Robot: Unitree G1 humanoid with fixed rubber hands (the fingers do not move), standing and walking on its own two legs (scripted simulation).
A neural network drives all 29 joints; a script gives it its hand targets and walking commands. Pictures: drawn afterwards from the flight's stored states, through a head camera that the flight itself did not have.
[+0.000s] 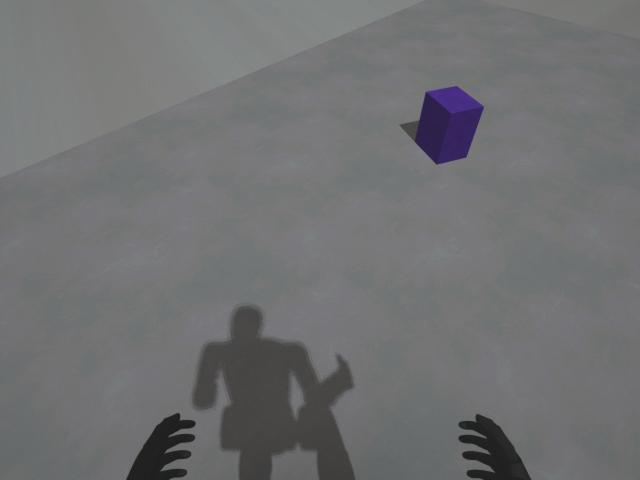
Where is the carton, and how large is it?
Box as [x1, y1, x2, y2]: [415, 86, 483, 164]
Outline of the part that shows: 457,86 428,91 425,93 415,142 437,164 466,156 483,108 482,105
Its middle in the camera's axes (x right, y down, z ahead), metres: +0.68 -0.61 +2.04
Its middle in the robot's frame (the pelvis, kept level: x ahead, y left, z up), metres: +1.88 -0.67 -0.62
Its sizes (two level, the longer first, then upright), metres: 0.230 0.189 0.298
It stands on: the floor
